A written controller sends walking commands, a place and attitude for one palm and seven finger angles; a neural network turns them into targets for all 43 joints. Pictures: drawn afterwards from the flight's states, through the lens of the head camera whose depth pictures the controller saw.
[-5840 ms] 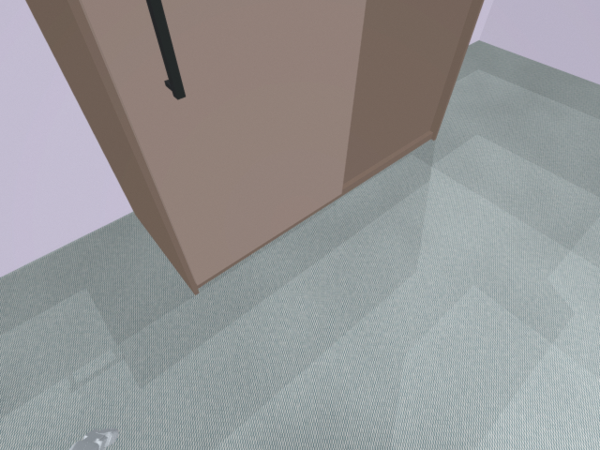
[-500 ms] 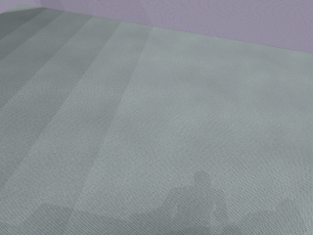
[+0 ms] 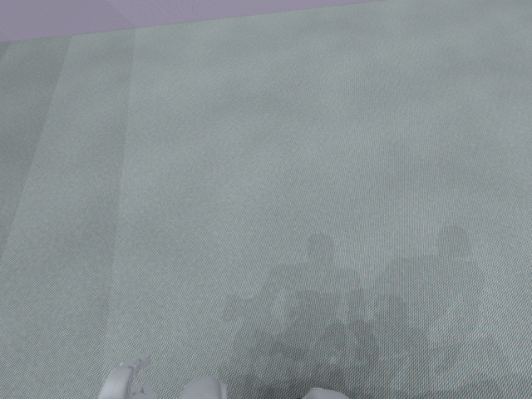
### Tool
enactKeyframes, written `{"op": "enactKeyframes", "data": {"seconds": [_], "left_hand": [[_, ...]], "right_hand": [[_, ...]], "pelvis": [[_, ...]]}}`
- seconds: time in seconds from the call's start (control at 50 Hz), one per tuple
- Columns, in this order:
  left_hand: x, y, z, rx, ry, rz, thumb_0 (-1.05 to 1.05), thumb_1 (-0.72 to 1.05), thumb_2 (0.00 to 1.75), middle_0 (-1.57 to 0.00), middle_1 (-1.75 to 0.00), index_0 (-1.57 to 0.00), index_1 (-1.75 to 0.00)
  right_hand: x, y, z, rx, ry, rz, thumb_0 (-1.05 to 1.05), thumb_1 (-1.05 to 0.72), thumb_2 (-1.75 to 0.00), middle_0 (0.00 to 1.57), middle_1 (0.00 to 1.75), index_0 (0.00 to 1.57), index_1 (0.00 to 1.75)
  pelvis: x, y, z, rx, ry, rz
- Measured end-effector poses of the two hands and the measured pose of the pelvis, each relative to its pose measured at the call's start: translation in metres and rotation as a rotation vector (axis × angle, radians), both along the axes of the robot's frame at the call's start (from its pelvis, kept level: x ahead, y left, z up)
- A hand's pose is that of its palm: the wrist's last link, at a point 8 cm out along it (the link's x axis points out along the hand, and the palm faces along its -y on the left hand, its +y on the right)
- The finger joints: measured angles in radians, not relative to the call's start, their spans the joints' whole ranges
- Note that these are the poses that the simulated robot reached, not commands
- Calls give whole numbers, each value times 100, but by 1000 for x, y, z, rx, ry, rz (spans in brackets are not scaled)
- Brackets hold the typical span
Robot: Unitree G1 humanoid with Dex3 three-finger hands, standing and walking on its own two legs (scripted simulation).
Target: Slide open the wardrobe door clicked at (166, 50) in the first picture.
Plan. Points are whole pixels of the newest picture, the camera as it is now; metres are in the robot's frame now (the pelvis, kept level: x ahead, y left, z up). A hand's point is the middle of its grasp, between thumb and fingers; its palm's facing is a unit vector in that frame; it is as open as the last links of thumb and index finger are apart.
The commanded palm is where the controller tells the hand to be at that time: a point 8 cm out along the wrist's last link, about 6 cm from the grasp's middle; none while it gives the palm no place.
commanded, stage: turn to face it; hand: left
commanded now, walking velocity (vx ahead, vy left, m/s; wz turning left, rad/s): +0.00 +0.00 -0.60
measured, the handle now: out of the picture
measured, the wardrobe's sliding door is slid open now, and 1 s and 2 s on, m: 0.00 0.00 0.00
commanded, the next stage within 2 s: none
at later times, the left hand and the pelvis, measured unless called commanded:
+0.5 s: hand (127, 388) +0.15 +0.25 -0.16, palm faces -0.22 -0.95 -0.21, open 7.4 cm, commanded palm none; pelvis +0.04 +0.06 +0.01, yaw -18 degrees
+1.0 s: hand (219, 331) +0.24 +0.10 -0.13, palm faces -0.57 -0.78 -0.27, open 7.3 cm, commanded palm none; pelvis +0.03 +0.00 +0.01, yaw -36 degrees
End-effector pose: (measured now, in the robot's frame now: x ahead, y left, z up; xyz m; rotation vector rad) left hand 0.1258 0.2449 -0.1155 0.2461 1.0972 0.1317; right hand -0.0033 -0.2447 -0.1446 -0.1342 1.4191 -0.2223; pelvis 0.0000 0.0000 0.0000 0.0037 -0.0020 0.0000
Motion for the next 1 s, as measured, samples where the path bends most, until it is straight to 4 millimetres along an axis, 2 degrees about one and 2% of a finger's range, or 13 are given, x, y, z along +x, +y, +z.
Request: {"op": "enactKeyframes", "data": {"seconds": [0.1, 0.18, 0.28, 0.36, 0.5, 0.56, 0.62, 0.7, 0.84, 0.9, 1.0], "left_hand": [[7, -6, 6, -2, 38, -43, 0, 90, 90, -20, -30, -21, -30], [9, -3, 5, -15, 59, -64, 0, 90, 90, -21, -30, -21, -30], [9, 14, -5, -28, 96, -77, 0, 90, 90, -21, -30, -21, -30], [15, 35, -21, -40, 128, -89, 0, 90, 90, -21, -30, -21, -30], [32, 55, -18, -33, 179, -164, 0, 91, 90, -20, -30, -20, -30], [40, 54, -14, -24, 203, -203, 0, 91, 90, -20, -30, -20, -30], [52, 44, -12, -17, 219, -254, 0, 91, 90, -20, -30, -20, -30], [76, 15, -10, -8, 204, -342, 0, 91, 90, -20, -30, -20, -30], [125, -64, -5, 15, 50, -522, 0, 91, 90, -20, -30, -20, -30], [132, -86, 6, 16, 7, -553, 0, 91, 90, -20, -30, -20, -30], [134, -106, 15, 17, 10, -610, 0, 90, 90, -20, -30, -21, -30]], "right_hand": [[56, -4, 14, -13, -164, -4, 1, -90, -90, 20, 30, 20, 30], [88, -2, 24, -30, -253, -8, 1, -90, -90, 20, 30, 20, 30], [113, 9, 35, -64, -323, -22, 1, -90, -90, 20, 30, 20, 30], [116, 23, 42, -110, -357, -42, 1, -90, -90, 20, 30, 20, 30], [74, 44, 52, -123, -282, -117, 1, -90, -89, 20, 30, 20, 30], [51, 49, 50, -115, -246, -181, 1, -90, -89, 20, 30, 20, 30], [24, 53, 46, -102, -206, -254, 1, -90, -89, 20, 30, 20, 30], [-19, 54, 36, -79, -140, -358, 1, -90, -89, 20, 30, 20, 30], [-96, 40, 1, -32, -43, -522, 1, -90, -89, 20, 30, 20, 30], [-108, 32, 1, -37, -17, -559, 1, -90, -89, 20, 30, 20, 30], [-100, 18, 13, -64, -94, -595, 1, -91, -90, 19, 30, 20, 30]], "pelvis": [[10, 1, 9, 10, 14, -57], [17, 9, 11, 10, 19, -106], [26, 25, 9, 0, 25, -165], [33, 43, 2, -12, 29, -209], [39, 57, 12, -25, 22, -306], [42, 58, 16, -33, 26, -346], [43, 56, 17, -36, 27, -387], [40, 47, 15, -30, 27, -445], [29, 17, -4, -6, 20, -538], [27, 11, 0, -1, 10, -566], [25, 5, 10, 15, 0, -625]]}}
